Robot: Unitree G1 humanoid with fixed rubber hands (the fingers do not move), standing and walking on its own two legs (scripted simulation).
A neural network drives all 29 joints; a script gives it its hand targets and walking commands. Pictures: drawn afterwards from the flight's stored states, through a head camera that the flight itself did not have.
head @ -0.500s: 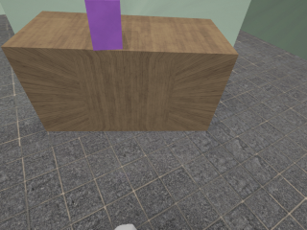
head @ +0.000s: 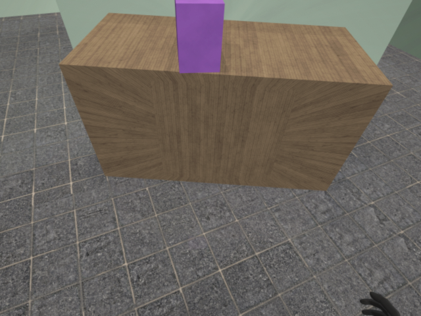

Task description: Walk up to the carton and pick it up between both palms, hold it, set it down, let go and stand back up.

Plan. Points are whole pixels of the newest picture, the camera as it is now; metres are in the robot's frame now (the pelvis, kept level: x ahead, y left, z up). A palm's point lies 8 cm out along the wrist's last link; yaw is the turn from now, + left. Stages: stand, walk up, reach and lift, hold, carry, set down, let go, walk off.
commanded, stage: walk up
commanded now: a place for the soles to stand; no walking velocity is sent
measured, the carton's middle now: (196, 27) +1.13 +0.11 +0.08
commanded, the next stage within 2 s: none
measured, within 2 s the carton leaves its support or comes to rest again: neither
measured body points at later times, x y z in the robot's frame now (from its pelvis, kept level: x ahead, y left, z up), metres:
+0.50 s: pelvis +0.14 +0.01 +0.00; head +0.17 +0.05 +0.44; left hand +0.21 +0.33 -0.14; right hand +0.23 -0.34 -0.07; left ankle +0.05 +0.12 -0.72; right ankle +0.17 -0.11 -0.70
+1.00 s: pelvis +0.27 -0.05 -0.01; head +0.32 -0.01 +0.44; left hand +0.32 +0.25 -0.15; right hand +0.34 -0.39 -0.08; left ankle +0.34 +0.07 -0.72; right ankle +0.20 -0.13 -0.68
